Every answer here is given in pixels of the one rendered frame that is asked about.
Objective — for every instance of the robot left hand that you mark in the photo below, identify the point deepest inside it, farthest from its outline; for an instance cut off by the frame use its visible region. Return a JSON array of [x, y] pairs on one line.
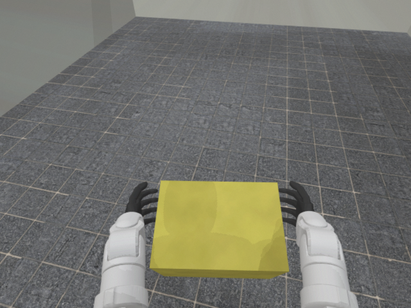
[[135, 204]]

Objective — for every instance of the robot right forearm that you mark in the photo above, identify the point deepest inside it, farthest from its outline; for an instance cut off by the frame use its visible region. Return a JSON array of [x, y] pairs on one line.
[[324, 274]]

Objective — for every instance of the robot right hand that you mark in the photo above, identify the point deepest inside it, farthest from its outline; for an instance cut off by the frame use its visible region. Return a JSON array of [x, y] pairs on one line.
[[302, 202]]

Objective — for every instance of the carton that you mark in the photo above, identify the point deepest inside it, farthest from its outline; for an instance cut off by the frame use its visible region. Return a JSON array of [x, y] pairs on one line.
[[219, 230]]

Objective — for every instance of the robot left forearm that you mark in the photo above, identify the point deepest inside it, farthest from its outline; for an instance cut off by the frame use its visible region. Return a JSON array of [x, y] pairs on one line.
[[124, 265]]

